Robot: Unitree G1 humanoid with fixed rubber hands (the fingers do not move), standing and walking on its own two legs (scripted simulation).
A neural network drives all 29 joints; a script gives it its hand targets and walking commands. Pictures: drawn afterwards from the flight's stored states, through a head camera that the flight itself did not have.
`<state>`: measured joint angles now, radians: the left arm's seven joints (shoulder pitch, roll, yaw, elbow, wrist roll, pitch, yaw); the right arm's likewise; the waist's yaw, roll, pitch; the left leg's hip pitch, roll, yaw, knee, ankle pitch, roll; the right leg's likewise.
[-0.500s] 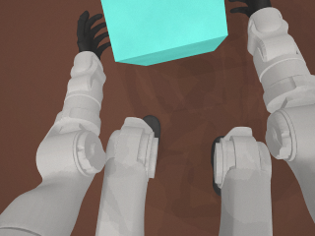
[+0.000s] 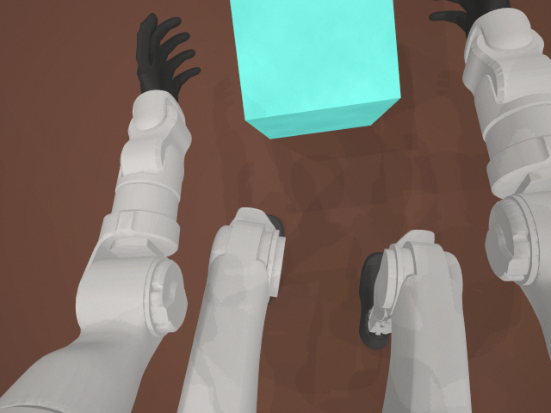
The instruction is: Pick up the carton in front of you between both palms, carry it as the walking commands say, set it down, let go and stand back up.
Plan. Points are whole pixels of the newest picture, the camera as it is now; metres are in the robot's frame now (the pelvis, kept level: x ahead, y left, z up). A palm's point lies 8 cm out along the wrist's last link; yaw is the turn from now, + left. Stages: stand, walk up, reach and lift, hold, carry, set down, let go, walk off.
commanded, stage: set down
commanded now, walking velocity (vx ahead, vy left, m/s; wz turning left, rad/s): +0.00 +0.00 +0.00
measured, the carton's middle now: (313, 63) +0.57 +0.06 -0.31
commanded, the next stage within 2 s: let go in 0.68 s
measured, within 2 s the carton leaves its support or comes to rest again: neither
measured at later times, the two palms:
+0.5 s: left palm (65, 42) +0.47 +0.24 +0.03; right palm out of the picture +0.57 -0.14 +0.02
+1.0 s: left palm out of the picture +0.41 +0.24 +0.15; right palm out of the picture +0.48 -0.17 +0.14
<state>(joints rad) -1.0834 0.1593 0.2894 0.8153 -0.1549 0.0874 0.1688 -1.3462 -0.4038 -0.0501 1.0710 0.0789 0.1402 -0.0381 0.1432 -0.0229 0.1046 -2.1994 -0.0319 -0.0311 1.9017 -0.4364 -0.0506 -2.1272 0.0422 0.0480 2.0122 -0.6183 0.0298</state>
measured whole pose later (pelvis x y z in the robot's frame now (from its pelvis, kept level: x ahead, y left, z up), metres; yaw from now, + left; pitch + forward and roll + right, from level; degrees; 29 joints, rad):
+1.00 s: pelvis +0.07 +0.01 +0.25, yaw -3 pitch +38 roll -1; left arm -0.45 0.12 0.26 0.54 0.07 0.10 -0.07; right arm -0.62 -0.15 -0.22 0.66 -0.13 0.13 -0.06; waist 0.11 -0.01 -0.11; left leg -1.33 0.00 -0.03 0.94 -0.27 -0.01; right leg -1.27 0.05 0.08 0.98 -0.37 0.03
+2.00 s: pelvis +0.14 +0.00 +0.34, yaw +0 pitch -4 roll +1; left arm 0.22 0.23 0.04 0.38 0.03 0.21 -0.03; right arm 0.23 -0.20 -0.02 0.46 0.00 0.09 0.03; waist 0.00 -0.02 0.08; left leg -0.15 -0.02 -0.05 0.47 -0.25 -0.02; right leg -0.06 0.01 0.05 0.47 -0.34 0.00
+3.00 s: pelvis +0.13 +0.02 +0.34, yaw -1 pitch -2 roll -1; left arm 0.19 0.37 0.02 0.87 0.03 0.00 0.02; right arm 0.15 -0.35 -0.02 0.91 -0.03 0.00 -0.02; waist 0.00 -0.03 0.02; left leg -0.19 -0.02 -0.04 0.46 -0.24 0.01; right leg -0.08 -0.01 0.05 0.40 -0.29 0.03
